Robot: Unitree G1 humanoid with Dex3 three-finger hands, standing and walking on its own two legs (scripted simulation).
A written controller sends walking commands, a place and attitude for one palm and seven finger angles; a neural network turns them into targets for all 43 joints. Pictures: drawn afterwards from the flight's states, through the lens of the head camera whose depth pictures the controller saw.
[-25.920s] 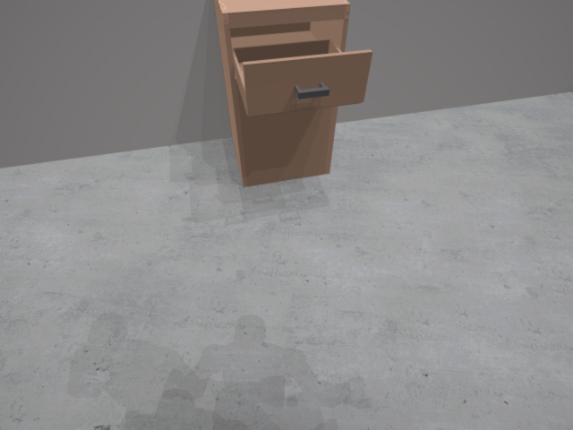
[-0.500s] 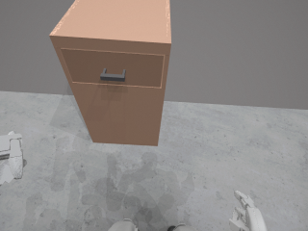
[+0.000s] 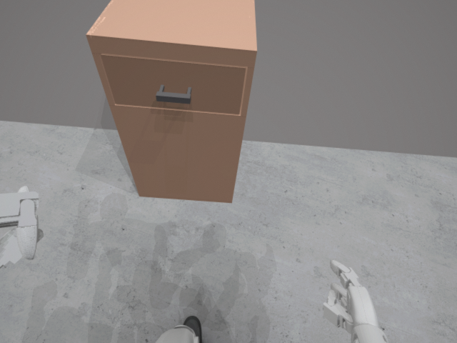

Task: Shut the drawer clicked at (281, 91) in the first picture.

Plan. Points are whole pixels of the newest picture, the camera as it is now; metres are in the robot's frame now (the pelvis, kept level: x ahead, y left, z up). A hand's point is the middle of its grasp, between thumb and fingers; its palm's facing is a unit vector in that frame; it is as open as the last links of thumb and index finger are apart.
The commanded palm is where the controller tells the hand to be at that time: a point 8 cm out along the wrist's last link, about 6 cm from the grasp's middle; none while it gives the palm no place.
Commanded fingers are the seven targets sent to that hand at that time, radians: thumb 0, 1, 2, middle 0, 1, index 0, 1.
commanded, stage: step back with the hand held close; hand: left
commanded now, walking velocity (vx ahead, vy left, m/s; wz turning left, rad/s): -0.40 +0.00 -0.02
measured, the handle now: (174, 93) +0.80 +0.21 -0.08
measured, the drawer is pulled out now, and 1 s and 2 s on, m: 0.00 0.00 0.00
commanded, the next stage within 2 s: stop stepping back and stand still in 0.04 s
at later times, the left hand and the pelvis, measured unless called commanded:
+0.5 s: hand out of the picture +0.11 +0.24 +0.18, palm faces +0.24 -0.85 -0.47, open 3.3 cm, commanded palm +0.06 +0.29 +0.19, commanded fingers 0.00 0.90 0.90 -1.40 -1.60 -1.40 -1.60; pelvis -0.10 +0.03 +0.01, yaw -6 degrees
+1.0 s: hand out of the picture +0.10 +0.25 +0.12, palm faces +0.22 -0.86 -0.46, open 3.2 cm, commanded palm none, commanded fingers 0.00 0.90 0.90 -1.24 -1.43 -1.24 -1.43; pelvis -0.12 +0.03 +0.00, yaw -4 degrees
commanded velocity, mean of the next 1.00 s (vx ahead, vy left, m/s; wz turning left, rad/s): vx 0.05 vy -0.03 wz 0.00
